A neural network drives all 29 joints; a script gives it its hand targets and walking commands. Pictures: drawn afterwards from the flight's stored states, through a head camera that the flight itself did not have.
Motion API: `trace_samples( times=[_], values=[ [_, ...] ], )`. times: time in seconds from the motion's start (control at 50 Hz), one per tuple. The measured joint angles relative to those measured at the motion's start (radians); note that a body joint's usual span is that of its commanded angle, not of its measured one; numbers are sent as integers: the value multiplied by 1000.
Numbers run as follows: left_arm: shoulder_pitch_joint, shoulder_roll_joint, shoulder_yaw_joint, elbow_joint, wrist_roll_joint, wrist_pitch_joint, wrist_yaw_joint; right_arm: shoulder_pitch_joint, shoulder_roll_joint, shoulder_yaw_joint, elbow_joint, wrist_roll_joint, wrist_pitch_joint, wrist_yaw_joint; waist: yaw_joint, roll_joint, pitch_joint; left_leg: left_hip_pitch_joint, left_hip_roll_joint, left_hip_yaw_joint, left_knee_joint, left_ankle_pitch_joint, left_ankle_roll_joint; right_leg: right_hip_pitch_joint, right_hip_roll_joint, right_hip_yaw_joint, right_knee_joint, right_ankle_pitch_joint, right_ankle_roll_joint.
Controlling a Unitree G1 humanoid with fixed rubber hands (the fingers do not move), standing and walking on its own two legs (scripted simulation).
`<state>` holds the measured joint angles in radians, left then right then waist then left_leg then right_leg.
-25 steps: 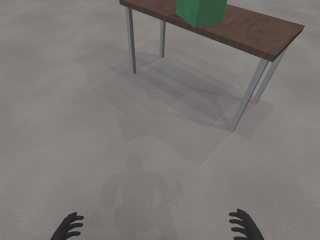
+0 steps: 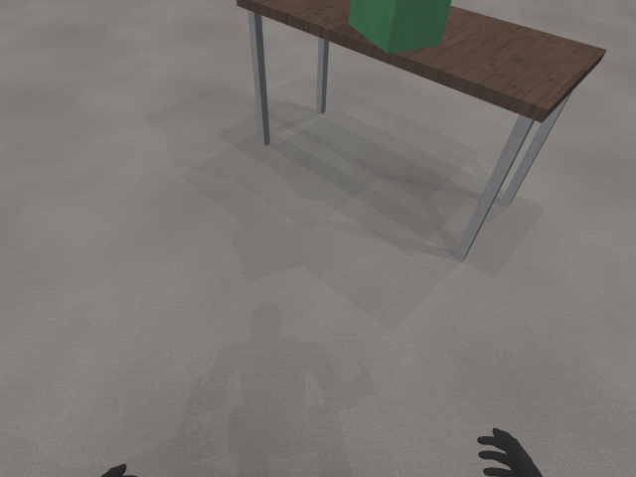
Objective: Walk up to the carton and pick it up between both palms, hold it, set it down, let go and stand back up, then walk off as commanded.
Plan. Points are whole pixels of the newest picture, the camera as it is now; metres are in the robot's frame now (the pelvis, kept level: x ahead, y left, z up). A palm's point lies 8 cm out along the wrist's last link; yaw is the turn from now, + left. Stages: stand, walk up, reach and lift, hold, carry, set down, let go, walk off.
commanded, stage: stand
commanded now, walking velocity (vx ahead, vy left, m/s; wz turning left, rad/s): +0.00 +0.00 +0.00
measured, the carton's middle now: out of the picture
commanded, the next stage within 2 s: walk up in 1.90 s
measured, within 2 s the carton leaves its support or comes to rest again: neither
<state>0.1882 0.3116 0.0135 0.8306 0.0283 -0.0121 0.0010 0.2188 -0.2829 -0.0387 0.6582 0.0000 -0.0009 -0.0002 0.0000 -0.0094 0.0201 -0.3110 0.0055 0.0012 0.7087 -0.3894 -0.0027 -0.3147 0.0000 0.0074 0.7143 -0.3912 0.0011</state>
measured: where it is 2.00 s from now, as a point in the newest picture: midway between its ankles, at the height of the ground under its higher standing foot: outside the picture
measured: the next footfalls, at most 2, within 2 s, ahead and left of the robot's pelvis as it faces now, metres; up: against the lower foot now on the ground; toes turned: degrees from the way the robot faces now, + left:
none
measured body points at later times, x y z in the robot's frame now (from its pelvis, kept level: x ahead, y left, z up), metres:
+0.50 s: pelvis +0.00 +0.00 +0.00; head +0.01 +0.00 +0.45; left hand +0.10 +0.29 -0.12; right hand +0.13 -0.27 -0.10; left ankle -0.01 +0.12 -0.72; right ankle -0.01 -0.12 -0.72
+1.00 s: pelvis +0.00 +0.00 +0.00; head +0.00 +0.00 +0.45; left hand +0.09 +0.29 -0.13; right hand +0.11 -0.27 -0.12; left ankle -0.01 +0.12 -0.72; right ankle -0.01 -0.12 -0.72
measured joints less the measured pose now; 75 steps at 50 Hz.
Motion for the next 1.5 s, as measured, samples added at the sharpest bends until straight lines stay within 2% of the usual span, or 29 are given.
trace_samples(
  times=[1.5],
  values=[
    [-34, 16, 0, 207, 0, -8, 0, 0, -2, 2, 192, 0, 0, -6, 0, 13, 0, -5, 0, 1, 0, 24, 0, 0, 0, 1, -12, 31, 0]
  ],
)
